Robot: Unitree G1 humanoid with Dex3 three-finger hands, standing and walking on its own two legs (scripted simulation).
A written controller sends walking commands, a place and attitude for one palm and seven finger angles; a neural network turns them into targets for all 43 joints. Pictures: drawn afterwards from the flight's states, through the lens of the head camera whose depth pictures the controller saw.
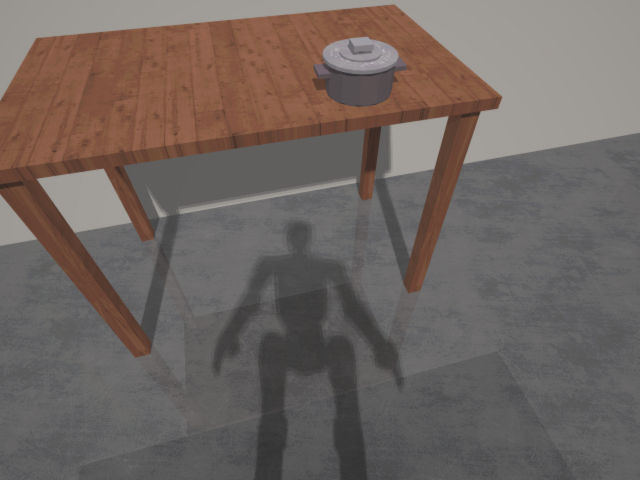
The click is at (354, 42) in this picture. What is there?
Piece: lid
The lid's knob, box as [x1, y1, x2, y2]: [349, 37, 373, 51]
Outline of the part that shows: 349,38 349,44 353,51 372,50 373,44 368,37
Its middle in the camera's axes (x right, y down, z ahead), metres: +0.09 -0.42 +0.83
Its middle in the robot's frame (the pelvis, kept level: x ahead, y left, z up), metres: +0.92 -0.03 +0.14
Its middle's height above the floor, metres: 0.92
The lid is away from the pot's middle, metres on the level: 0.00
